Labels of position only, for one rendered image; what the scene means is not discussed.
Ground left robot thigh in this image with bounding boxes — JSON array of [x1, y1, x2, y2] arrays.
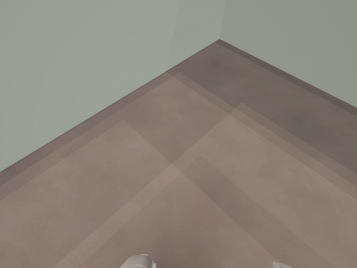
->
[[120, 255, 157, 268]]

